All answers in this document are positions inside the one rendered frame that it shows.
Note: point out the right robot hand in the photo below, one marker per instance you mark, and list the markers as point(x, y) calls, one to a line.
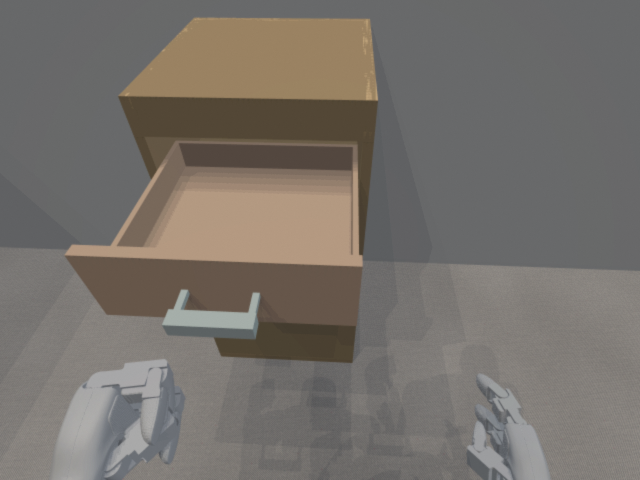
point(511, 437)

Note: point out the drawer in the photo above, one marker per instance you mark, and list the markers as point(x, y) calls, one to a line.
point(224, 220)

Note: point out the handle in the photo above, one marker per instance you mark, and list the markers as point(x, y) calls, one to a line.
point(217, 324)

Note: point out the left robot hand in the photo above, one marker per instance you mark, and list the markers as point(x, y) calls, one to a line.
point(138, 402)

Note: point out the cabinet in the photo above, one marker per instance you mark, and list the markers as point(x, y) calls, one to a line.
point(268, 80)

